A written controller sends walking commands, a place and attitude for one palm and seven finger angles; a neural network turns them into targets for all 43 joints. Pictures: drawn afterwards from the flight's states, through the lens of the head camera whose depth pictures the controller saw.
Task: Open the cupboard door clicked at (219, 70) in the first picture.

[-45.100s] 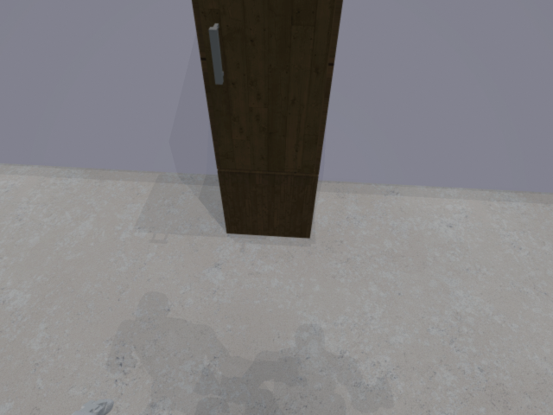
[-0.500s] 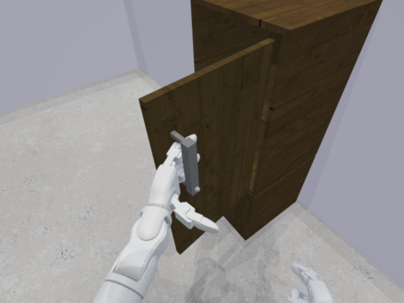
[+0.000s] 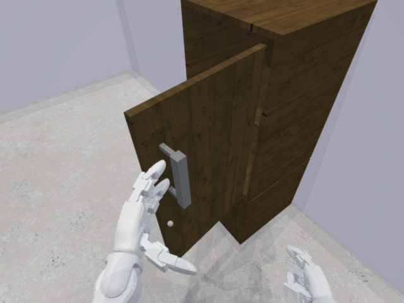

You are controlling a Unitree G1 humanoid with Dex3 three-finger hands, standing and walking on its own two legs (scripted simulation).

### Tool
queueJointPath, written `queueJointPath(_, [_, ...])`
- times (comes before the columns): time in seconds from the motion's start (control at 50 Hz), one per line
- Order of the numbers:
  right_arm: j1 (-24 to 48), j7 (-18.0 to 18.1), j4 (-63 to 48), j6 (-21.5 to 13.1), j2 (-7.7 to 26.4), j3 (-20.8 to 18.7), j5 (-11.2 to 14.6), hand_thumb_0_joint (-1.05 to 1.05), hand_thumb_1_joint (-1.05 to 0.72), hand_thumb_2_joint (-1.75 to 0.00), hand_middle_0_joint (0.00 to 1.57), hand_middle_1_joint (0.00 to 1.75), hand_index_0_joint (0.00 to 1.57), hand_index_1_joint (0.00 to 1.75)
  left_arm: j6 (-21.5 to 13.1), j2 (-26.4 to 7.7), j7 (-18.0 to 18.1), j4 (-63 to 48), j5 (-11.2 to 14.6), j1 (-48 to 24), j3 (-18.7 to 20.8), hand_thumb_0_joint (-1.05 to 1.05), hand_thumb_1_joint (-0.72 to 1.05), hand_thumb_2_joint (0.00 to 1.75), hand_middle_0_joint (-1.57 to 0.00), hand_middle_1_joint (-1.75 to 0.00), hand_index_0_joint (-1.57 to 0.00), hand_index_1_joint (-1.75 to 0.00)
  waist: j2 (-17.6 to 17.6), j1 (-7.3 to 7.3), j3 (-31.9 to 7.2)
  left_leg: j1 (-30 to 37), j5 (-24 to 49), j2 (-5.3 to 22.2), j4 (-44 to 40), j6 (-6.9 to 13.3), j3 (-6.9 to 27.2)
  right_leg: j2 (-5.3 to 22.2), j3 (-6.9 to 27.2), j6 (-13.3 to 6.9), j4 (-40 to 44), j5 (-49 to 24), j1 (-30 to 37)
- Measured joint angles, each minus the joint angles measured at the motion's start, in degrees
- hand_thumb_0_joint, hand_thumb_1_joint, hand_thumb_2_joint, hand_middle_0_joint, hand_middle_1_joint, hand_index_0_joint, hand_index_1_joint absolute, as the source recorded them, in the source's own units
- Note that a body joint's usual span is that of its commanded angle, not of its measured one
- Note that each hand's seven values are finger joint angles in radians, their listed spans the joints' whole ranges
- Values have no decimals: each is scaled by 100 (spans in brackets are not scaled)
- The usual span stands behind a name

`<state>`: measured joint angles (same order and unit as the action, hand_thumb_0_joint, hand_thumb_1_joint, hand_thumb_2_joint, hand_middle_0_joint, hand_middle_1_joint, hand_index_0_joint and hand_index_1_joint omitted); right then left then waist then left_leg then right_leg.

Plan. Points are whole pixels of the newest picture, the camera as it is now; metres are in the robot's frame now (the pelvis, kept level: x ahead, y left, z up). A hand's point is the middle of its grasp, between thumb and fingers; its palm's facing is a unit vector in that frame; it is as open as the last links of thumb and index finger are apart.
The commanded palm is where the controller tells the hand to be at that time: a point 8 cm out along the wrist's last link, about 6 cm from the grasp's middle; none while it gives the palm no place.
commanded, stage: slide the hand sideways off the handle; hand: left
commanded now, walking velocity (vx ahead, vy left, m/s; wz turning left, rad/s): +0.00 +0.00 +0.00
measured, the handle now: (175, 176) +0.33 +0.08 +0.10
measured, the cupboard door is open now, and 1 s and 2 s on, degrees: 98 98 98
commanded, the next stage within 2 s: draw the hand back to the body in 0.44 s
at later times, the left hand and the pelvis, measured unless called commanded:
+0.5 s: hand (139, 257) +0.17 +0.11 +0.10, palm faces +0.03 -1.00 -0.04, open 16.3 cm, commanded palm +0.15 +0.17 +0.10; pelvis +0.00 -0.02 -0.01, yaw +2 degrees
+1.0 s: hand (99, 244) +0.18 +0.17 +0.12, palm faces +0.03 -1.00 -0.07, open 16.3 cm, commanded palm +0.15 +0.23 +0.13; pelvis +0.00 +0.01 +0.00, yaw +1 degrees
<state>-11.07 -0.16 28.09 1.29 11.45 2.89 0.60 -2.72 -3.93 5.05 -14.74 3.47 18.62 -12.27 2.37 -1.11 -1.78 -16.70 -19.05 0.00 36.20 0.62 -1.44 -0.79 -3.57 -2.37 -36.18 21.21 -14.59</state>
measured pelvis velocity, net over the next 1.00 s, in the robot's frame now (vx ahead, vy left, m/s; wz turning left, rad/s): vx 0.00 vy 0.01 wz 0.02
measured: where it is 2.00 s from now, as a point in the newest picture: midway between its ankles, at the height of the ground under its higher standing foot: outside the picture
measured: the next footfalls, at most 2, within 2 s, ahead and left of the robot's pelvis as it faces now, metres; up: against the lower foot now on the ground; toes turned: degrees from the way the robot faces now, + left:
none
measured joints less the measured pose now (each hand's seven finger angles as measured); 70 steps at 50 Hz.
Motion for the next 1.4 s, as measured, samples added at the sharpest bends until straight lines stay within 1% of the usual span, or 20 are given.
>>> queueJointPath(0.14, [16,56,-71,-163,7,15,0,2,-90,-90,20,30,20,30,-116,-164,-341,-278,115,362,237,-1,-51,30,-19,-33,-18,-31,-8,-26,-51,-113,-80,17,92,-54,49,-17,-46,-49,-122,114,-114])
queueJointPath(0.28, [-164,77,-120,-296,44,-5,39,2,-90,-90,20,30,20,30,-241,-279,-648,-625,314,1040,588,-1,-50,30,-19,-32,-19,-31,17,-8,-187,-188,-164,45,176,-104,73,-43,-68,-86,-220,212,-191])
queueJointPath(0.36, [-279,99,-127,-413,102,-53,52,2,-90,-90,20,30,20,30,-385,-348,-775,-800,426,1429,822,-1,-50,30,-17,-32,-18,-31,48,-21,-223,-289,-206,50,286,-119,109,-47,-104,-99,-317,261,-275])
queueJointPath(0.42, [-348,130,-98,-532,147,-89,67,2,-90,-90,20,30,20,30,-558,-406,-915,-888,520,1655,971,-1,-50,30,-16,-31,-17,-31,59,-34,-241,-397,-228,46,391,-124,151,-41,-147,-104,-406,292,-360])
queueJointPath(0.5, [-388,182,-44,-741,214,-126,83,2,-90,-90,20,30,20,30,-776,-424,-1104,-888,627,1694,999,-1,-50,30,-15,-31,-16,-30,86,-35,-216,-584,-243,37,568,-123,226,-30,-225,-107,-530,310,-494])
queueJointPath(0.6, [-360,256,60,-960,230,-126,97,2,-90,-90,20,30,20,30,-883,-487,-1208,-696,654,1339,956,-1,-51,30,-15,-31,-15,-30,110,-17,-177,-771,-234,39,728,-109,252,-28,-252,-101,-649,290,-656])
queueJointPath(0.68, [-379,301,133,-1040,174,-98,134,2,-90,-90,20,30,20,30,-753,-643,-1157,-587,700,1095,1143,-1,-51,30,-15,-30,-16,-30,116,5,-191,-732,-214,57,708,-92,210,-45,-210,-89,-610,241,-626])
queueJointPath(0.74, [-414,337,190,-1109,149,-57,163,2,-90,-90,20,30,20,30,-613,-712,-1120,-577,813,977,1345,-1,-51,30,-15,-30,-16,-30,136,17,-207,-630,-195,62,637,-70,186,-54,-183,-65,-506,192,-517])
queueJointPath(0.8, [-447,356,237,-1189,145,-18,187,2,-90,-90,20,30,20,30,-470,-724,-1161,-645,928,952,1502,-1,-51,30,-15,-30,-15,-30,147,13,-235,-525,-171,51,545,-38,161,-45,-157,-33,-389,143,-407])
queueJointPath(0.88, [-454,378,266,-1262,157,14,206,2,-90,-90,20,30,20,30,-228,-764,-1313,-792,1013,1020,1603,-1,-50,30,-15,-30,-15,-30,133,-29,-256,-404,-139,16,427,10,133,-14,-128,17,-255,93,-283])
queueJointPath(0.96, [-396,405,266,-1308,173,24,219,2,-90,-90,20,30,20,30,11,-851,-1400,-902,1039,1066,1697,-1,-50,30,-15,-30,-15,-30,113,-84,-213,-316,-118,-19,353,54,129,16,-124,60,-149,54,-174])
queueJointPath(1.06, [-312,419,281,-1398,174,43,222,2,-90,-90,20,30,20,30,147,-929,-1440,-1039,1109,1034,1880,-1,-47,31,-15,-30,-15,-30,69,-154,-177,-248,-95,-66,283,98,144,57,-138,106,-44,20,-78])
queueJointPath(1.08, [-292,438,298,-1393,164,48,195,2,-90,-90,20,30,20,30,141,-993,-1297,-1090,929,1028,1875,-1,-46,32,-15,-30,-16,-30,55,-182,-154,-193,-88,-68,247,105,137,58,-131,111,0,7,-23])
queueJointPath(1.12, [-232,473,337,-1337,127,69,122,2,-90,-90,20,30,20,30,96,-1115,-865,-1206,569,1097,1859,-1,-42,33,-15,-30,-16,-30,33,-204,-102,-41,-46,-67,103,115,114,52,-104,127,164,-59,129])
queueJointPath(1.16, [-180,473,347,-1268,97,84,77,2,-90,-90,20,30,20,30,59,-1141,-520,-1291,334,1205,1865,-1,-37,35,-16,-30,-16,-30,26,-201,-44,101,14,-73,-58,128,92,52,-80,142,344,-140,270])
queueJointPath(1.2, [-139,460,360,-1194,79,91,39,2,-90,-90,20,30,20,30,34,-1135,-285,-1323,174,1290,1862,-1,-32,38,-16,-30,-16,-30,27,-207,20,235,80,-89,-219,145,67,64,-53,160,505,-214,397])
queueJointPath(1.28, [-81,443,448,-1054,62,101,-22,2,-90,-90,21,30,20,30,3,-1179,-27,-1269,2,1350,1883,-1,-20,43,-16,-30,-17,-30,36,-239,137,470,198,-128,-512,181,26,94,-11,198,785,-339,616])
queueJointPath(1.4, [-67,426,604,-911,56,90,-66,2,-90,-90,21,30,20,30,-15,-1314,156,-1203,-91,1229,2102,0,0,51,-17,-30,-18,-30,55,-274,234,761,329,-186,-864,210,-7,143,26,236,1090,-456,879])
